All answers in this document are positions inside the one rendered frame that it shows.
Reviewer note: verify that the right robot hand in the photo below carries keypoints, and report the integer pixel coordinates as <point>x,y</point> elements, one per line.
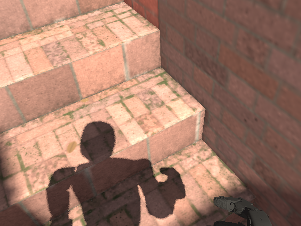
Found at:
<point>242,208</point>

